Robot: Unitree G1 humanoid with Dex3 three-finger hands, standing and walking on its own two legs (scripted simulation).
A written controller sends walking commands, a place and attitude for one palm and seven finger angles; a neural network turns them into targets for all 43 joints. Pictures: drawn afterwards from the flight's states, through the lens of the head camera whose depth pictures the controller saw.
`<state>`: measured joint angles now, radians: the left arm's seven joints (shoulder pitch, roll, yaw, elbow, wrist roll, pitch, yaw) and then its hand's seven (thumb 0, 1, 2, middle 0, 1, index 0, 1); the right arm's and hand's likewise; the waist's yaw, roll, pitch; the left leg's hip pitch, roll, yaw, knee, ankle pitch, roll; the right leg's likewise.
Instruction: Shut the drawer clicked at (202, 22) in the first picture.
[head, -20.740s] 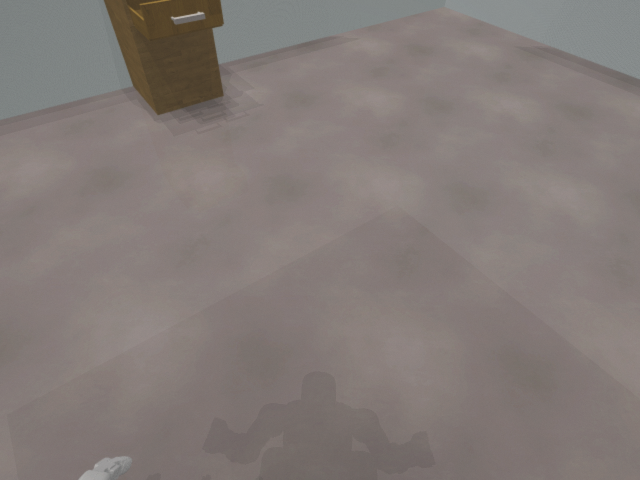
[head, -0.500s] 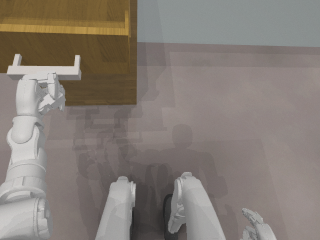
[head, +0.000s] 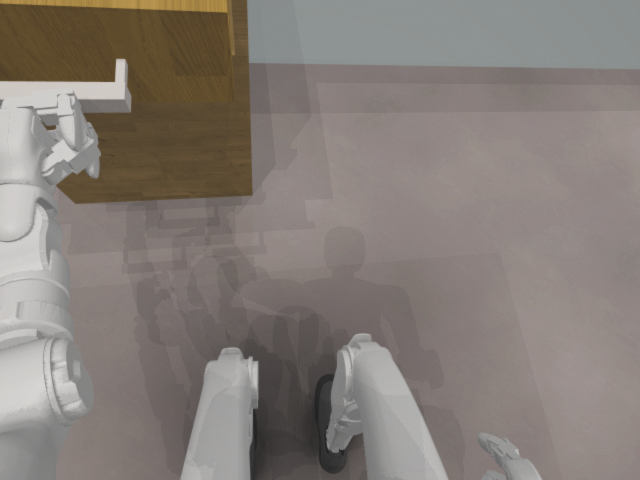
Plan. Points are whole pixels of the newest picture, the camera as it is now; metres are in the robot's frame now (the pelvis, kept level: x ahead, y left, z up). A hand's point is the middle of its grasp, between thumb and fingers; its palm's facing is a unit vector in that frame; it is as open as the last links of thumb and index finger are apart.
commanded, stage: push the drawer shut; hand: left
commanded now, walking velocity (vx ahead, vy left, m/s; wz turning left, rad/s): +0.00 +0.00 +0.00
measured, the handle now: (56, 82) +0.56 +0.29 +0.01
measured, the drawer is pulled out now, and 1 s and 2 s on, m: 0.09 0.00 0.00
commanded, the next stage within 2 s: pull the fist back off the drawer in 1.16 s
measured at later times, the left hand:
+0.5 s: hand (91, 102) +0.54 +0.25 +0.01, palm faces +0.10 -0.99 -0.06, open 3.4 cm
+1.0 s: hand (79, 71) +0.58 +0.28 +0.01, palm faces +0.09 -0.99 -0.07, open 3.2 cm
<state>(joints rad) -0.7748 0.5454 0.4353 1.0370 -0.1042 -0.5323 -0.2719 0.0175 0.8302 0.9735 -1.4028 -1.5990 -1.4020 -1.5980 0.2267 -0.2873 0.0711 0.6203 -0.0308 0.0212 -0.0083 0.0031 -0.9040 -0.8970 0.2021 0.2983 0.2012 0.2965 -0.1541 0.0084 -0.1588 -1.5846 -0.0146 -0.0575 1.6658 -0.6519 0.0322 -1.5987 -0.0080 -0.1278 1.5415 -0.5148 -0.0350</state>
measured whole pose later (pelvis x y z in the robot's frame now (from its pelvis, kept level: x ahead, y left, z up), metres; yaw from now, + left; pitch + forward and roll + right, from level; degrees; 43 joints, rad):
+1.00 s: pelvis -0.02 +0.01 -0.03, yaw -3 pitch +37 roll -10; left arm -1.25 0.89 0.44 1.27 0.06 -0.36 -0.28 0.02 0.64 0.95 -1.40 -1.60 -1.40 -1.60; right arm 0.31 -0.28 0.16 0.60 -0.06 0.08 0.01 0.00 -0.90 -0.90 0.20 0.30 0.20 0.30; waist -0.31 0.01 -0.10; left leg -1.78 -0.01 -0.10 1.75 -0.63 0.05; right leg -1.75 0.00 -0.17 1.57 -0.47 -0.02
